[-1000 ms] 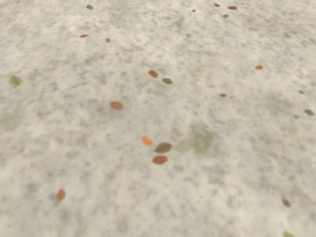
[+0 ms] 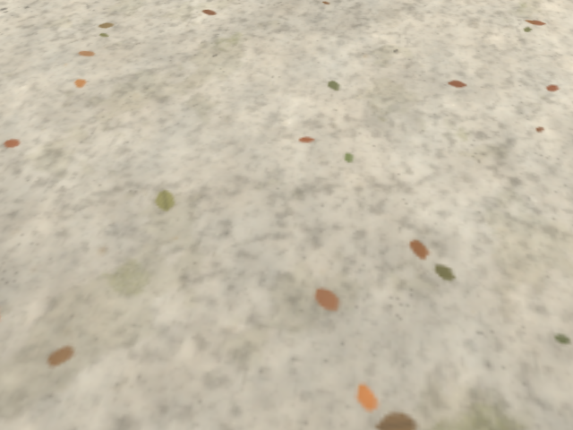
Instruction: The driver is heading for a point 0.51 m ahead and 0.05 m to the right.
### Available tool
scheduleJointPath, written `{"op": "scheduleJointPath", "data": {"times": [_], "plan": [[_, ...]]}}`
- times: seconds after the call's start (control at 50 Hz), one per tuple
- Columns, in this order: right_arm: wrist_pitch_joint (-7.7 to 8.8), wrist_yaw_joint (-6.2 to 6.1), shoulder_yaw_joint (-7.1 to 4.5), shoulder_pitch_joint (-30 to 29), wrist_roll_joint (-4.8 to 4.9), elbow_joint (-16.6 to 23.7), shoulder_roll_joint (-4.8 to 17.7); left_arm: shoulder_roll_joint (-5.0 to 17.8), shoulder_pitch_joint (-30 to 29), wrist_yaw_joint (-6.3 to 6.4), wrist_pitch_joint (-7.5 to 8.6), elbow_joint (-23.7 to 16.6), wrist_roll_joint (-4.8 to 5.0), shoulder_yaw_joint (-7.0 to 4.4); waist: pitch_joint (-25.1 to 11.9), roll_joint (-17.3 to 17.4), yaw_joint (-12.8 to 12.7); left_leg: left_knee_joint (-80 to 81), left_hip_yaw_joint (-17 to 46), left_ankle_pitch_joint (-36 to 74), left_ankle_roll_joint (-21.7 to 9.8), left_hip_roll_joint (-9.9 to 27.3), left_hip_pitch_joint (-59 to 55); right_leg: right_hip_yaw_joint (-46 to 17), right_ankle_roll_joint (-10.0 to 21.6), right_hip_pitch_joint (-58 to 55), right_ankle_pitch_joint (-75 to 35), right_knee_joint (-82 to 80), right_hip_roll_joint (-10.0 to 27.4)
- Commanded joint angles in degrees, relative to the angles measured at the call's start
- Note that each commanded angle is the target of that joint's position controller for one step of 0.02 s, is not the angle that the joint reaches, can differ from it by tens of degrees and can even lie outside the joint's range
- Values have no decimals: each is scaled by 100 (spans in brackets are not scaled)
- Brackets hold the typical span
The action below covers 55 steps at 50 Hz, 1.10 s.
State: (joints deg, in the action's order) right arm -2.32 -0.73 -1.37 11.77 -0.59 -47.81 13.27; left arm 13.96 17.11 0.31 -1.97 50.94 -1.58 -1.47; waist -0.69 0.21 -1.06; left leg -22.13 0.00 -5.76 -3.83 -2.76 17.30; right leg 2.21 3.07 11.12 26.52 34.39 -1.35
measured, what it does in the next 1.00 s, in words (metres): walks ahead: right foot, then left foot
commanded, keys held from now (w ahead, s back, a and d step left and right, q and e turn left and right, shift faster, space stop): w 0.52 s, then w+e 0.26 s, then no key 0.22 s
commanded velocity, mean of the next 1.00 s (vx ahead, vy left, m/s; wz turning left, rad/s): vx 0.40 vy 0.00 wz -0.11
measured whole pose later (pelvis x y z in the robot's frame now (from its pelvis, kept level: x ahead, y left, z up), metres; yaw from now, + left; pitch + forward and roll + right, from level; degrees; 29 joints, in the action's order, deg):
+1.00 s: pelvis +0.41 +0.03 -0.02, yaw -9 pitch +0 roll +1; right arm 4.3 -1.6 -0.8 23.5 0.4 -59.4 9.9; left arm 10.7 4.0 -1.3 4.6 51.5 -3.2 -1.7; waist 5.0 -0.5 1.7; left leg -40.2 -11.1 -30.0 -1.7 0.6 1.9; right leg 5.7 6.6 26.0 4.4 30.2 -2.3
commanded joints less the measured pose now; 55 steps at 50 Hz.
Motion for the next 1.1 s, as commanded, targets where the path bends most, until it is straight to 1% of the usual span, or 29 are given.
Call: {"op": "scheduleJointPath", "data": {"times": [0.02, 0.04, 0.06, 0.08, 0.1, 0.12, 0.16, 0.22, 0.32, 0.38, 0.42, 0.46, 0.48, 0.5, 0.52, 0.54, 0.56, 0.6, 0.7, 0.78, 0.84, 0.92, 0.96, 0.98, 1.0, 1.02, 1.04, 1.06, 1.1], "plan": [[19, -16, -275, -657, 41, 394, 749, 400, 1625, 54, 130, 375, -52, -94, 484, 318, -628, 720, 1016, -3208, -83, 699, 1468, 57, 457, -1498, -190, -1920, -60], [57, 8, -170, -646, 87, 485, 224, 636, 1767, 106, 199, 416, -91, -124, 336, -1090, -564, -1251, 342, -3027, 91, 165, 2344, -1813, 671, -1980, 1288, -2699, 1322], [123, 31, -169, -911, 19, 687, 313, 1176, 1146, 116, 198, 243, 0, -279, 1055, -1286, -380, -2009, -95, -1804, 236, -134, 2993, -3463, 1065, -875, 2500, -3505, 2485], [179, 91, -246, -1024, -51, 694, 629, 1005, 716, 129, 232, 193, 13, -268, 1370, -613, -120, -2421, 406, -1097, 214, 271, 2663, -3345, 1090, -181, 2368, -3658, 2366], [234, 182, -284, -671, -65, 530, 674, 903, 303, 101, 331, 114, 57, -250, 1221, -532, 191, -2632, 405, -685, 243, 279, 2438, -2802, 896, -179, 1576, -3562, 2004], [264, 234, -320, -370, -125, 329, 768, 879, 203, 60, 419, 98, 67, -265, 941, -455, 253, -2879, 290, -509, 278, 255, 2338, -2216, 731, -491, 810, -3430, 1673], [277, 294, -320, -176, -205, 170, 662, 715, 474, 30, 551, 214, 112, -235, 598, -503, 183, -3287, 4, -388, 314, 333, 2271, -1588, 646, -782, 204, -3260, 1346], [288, 289, -250, -746, -157, 334, 460, 548, 1100, 5, 618, 487, 79, -214, 799, -607, -119, -3058, -162, -227, 412, 524, 2739, -1398, 768, -1146, -311, -3211, 1332], [364, 310, -163, -1519, -136, 571, 358, 605, 1559, 32, 647, 685, 35, -216, 895, -726, -488, -1908, -409, -216, 447, 550, 2485, -1076, 838, -1458, -1620, -2911, 1358], [414, 309, -146, -1616, -113, 665, 395, 690, 1557, 45, 665, 759, 13, -228, 924, -860, -453, -1354, -551, -540, 243, 457, 1922, -940, 794, -1428, -2696, -2584, 1457], [450, 263, -169, -1281, -103, 620, 452, 777, 1384, 46, 660, 774, 22, -250, 809, -889, -220, -1044, -658, -748, 33, 286, 1098, -850, 701, -1239, -3606, -2221, 1543], [545, 151, -299, 162, -109, 136, 632, 797, 1102, 26, 653, 765, 74, -244, 96, -528, 498, -463, -710, -444, -207, -23, -905, -386, 463, -812, -5160, -616, 1223], [617, 65, -422, 1243, -211, -133, 992, 681, 969, 12, 665, 636, 105, -195, -634, -105, 939, -346, 134, -990, -428, 733, -2453, -133, 307, 191, -4134, 844, 925], [622, 31, -578, 1973, -290, -260, 1722, -35, 1346, -38, 677, 393, 238, -39, -1444, 1463, 887, 361, 3024, -2182, -1037, 2582, -3938, 258, 17, 2075, -662, 3001, -19], [573, 62, -533, 1719, -106, -288, 1486, 538, 1053, -26, 674, 465, 89, -206, -1267, 816, 830, 951, 3978, -2280, -1142, 2646, -3267, -576, 164, 2467, 141, 3683, -31], [567, 79, -443, 964, -84, -181, 1202, 520, 719, -51, 661, 350, 97, -238, -378, 557, 470, 914, 2934, -2309, -1002, 2474, -2485, -636, 266, 2665, -323, 3842, 334], [609, 114, -335, 504, -80, -91, 775, 397, 543, -93, 679, 352, 112, -201, 33, 277, 337, 1132, 2217, -1768, -865, 2202, -1719, -613, 281, 2479, -774, 3555, 534], [704, 93, -212, 263, -56, -160, 396, 229, 620, -138, 551, 425, 12, -205, 374, 481, 40, 1413, 1151, -933, -527, 1733, -931, -563, 218, 2012, -1057, 3090, 704], [886, 42, -195, 824, -49, -472, 416, 86, 55, -264, 361, 248, -6, -224, 569, 375, -24, 1622, 86, 466, -507, 1622, -1060, -452, 101, 2632, -1790, 2803, 683], [906, 13, -145, 987, -41, -585, 349, -27, -909, -333, 394, -130, 1, -153, 749, 321, 78, 1579, -635, 1332, -411, 1420, -1125, -115, 39, 2769, -2651, 1557, 585], [899, -45, -103, 1313, -8, -797, 375, -211, -1386, -326, 441, -291, -35, -38, 828, 270, 200, 1258, -975, 3076, -359, 1398, -1183, 387, 82, 2103, -2950, 389, 323], [808, -143, -129, 1322, -21, -972, 594, 28, -607, -199, 524, -24, -88, -91, 305, 573, -107, -11, -981, 5050, -266, 1497, -1916, 510, 377, 1120, -2389, -63, -178], [729, -142, -136, 1229, 37, -990, 649, 300, 429, -132, 663, 347, -184, -202, -213, 391, -587, -1728, -1054, 4170, -119, 1293, -1705, 319, 598, -196, -3331, -1093, -170], [727, -123, -86, 1326, 99, -829, 482, 767, 953, -78, 710, 452, -275, -304, -862, -92, -688, -3266, -1108, 1798, 14, 976, -715, -596, 857, -1584, -5983, -641, 941], [649, -64, 75, 2421, 371, -906, -250, 1075, 939, -51, 674, 499, -164, -369, -2083, -1217, -133, -5353, -681, -3525, 189, 66, 831, -2503, 2091, -3443, -9165, -83, 2766], [536, -102, -84, 2010, 259, -1012, 313, 886, 912, -40, 588, 380, 167, -351, -2392, -120, -355, -5456, 277, -3039, 210, 153, 714, -2366, 2080, -2854, -8329, -429, 2526], [526, -82, -93, 1417, 155, -812, 282, 717, 232, -3, 540, 297, 212, -291, -1372, -340, -206, -5220, 266, -2651, 212, 326, 1000, -1897, 1878, -1907, -6978, -994, 2251], [519, -81, -86, 1111, 7, -783, 211, 360, -214, 22, 512, 254, 190, -185, -545, -177, -48, -4769, 205, -2331, 230, 490, 1018, -1578, 1577, -1029, -6076, -1402, 1967], [345, -61, -90, 1269, -171, -905, 85, 59, -475, 88, 500, 289, 177, -65, -124, -185, 263, -4078, 150, -1916, 312, 608, 216, -971, 1191, 154, -5480, -1810, 1557]]}}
